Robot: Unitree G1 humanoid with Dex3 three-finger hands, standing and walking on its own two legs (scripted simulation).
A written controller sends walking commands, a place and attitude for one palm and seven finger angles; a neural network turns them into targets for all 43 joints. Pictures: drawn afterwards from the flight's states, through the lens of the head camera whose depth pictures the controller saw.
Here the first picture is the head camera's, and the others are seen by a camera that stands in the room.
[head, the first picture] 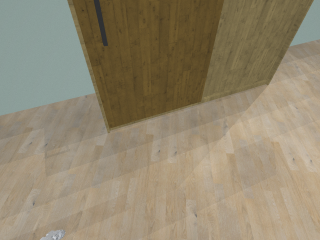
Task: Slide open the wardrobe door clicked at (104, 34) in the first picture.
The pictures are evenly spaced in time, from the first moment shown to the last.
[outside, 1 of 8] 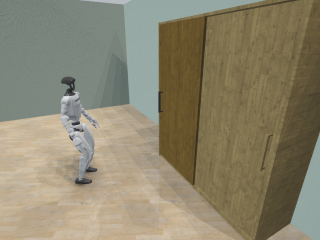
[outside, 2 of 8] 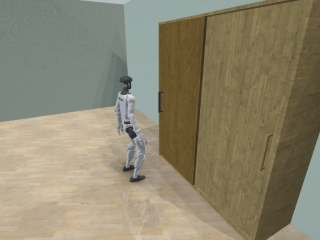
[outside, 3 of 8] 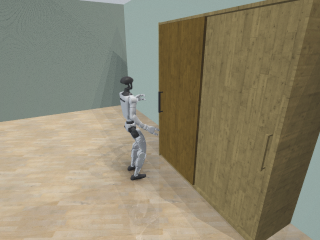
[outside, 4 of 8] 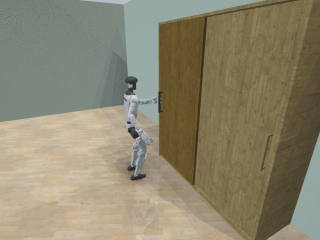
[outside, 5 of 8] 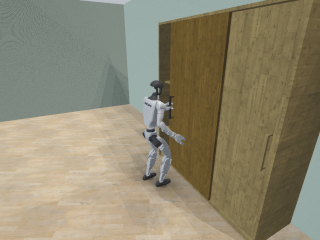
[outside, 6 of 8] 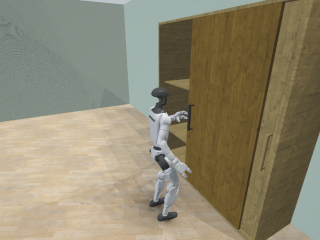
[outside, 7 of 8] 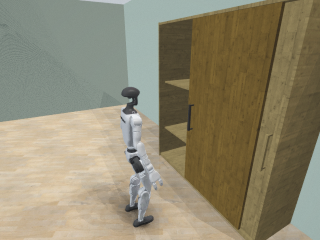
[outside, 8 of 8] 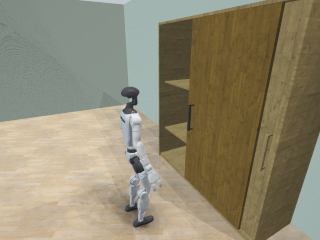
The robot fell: no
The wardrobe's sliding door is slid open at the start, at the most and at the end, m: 0.00 0.68 0.68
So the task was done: yes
